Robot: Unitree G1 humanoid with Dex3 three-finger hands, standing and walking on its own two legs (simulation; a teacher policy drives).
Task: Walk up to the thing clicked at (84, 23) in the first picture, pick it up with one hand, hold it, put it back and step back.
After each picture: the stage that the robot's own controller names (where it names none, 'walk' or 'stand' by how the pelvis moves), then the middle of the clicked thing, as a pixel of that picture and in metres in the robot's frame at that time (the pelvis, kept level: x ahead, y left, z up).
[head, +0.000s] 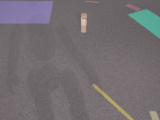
stand; (83, 23) +1.73 -0.06 -0.65
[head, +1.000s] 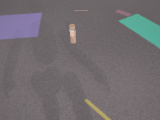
walk; (72, 34) +1.60 +0.19 -0.65
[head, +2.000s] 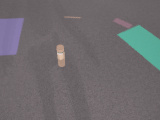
walk; (61, 56) +1.05 +0.23 -0.64
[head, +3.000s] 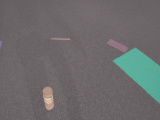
walk; (48, 98) +0.61 +0.20 -0.64
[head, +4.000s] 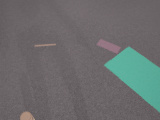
stand; out of the picture +0.39 +0.34 -0.62
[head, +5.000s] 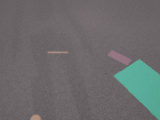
stand; out of the picture +0.42 +0.30 -0.65
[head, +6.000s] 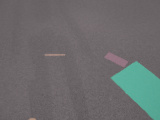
stand; out of the picture +0.41 +0.32 -0.66
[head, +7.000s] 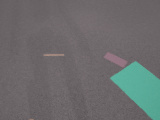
stand; out of the picture +0.39 +0.32 -0.66
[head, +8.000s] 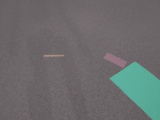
stand; out of the picture +0.39 +0.32 -0.66
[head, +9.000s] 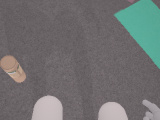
go down; (14, 70) +0.44 +0.34 -0.39
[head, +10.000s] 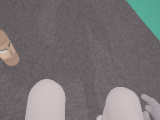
go down; (5, 50) +0.45 +0.36 -0.26
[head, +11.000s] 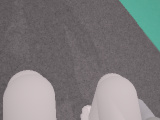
close in; out of the picture +0.42 +0.39 -0.17
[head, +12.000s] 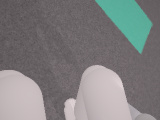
close in; out of the picture +0.40 +0.40 -0.15
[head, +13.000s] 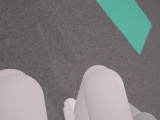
lift; out of the picture +0.38 +0.38 -0.16
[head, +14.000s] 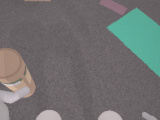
lift; (17, 78) +0.34 +0.20 +0.01
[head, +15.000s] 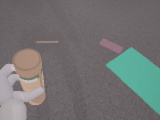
hold; (32, 81) +0.34 +0.17 +0.03
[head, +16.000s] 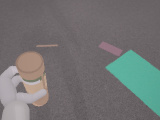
hold; (35, 83) +0.34 +0.16 +0.03
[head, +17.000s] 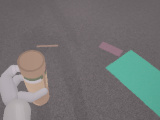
hold; (36, 82) +0.34 +0.16 +0.03
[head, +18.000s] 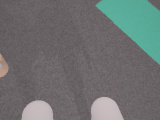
crouch; out of the picture +0.42 +0.28 -0.05
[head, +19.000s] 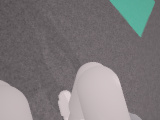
lower; out of the picture +0.42 +0.36 -0.17
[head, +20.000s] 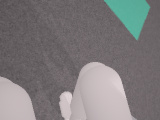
lower; out of the picture +0.41 +0.37 -0.16
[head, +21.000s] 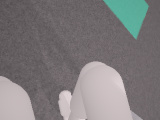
lower; out of the picture +0.41 +0.38 -0.16
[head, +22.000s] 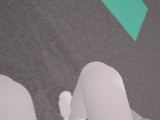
lower; out of the picture +0.41 +0.38 -0.16
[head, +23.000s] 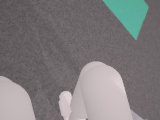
loosen; out of the picture +0.41 +0.38 -0.16
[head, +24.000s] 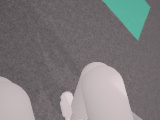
withdraw; out of the picture +0.41 +0.39 -0.16
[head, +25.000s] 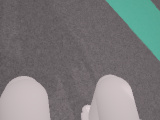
walk; out of the picture +0.44 +0.35 -0.20
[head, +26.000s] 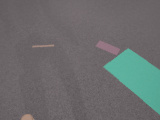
stand; out of the picture +0.40 +0.30 -0.58
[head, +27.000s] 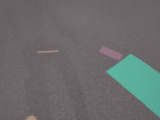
stand; out of the picture +0.41 +0.30 -0.60
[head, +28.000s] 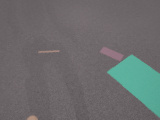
stand; out of the picture +0.41 +0.30 -0.60
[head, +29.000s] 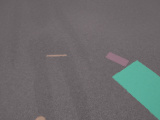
stand; out of the picture +0.43 +0.28 -0.65
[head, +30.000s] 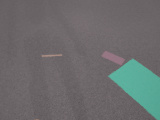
stand; out of the picture +0.40 +0.30 -0.66
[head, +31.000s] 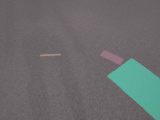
stand; out of the picture +0.39 +0.30 -0.66
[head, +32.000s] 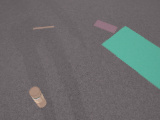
walk; (38, 97) +0.51 +0.30 -0.62
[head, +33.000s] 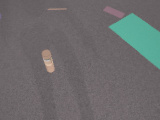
walk; (48, 61) +0.82 +0.27 -0.62
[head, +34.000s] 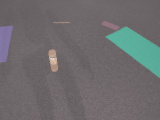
stand; (53, 61) +1.05 +0.28 -0.64
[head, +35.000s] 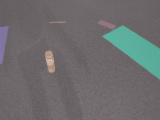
stand; (50, 62) +1.03 +0.28 -0.66
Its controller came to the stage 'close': yes
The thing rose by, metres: 0.67
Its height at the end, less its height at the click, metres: +0.00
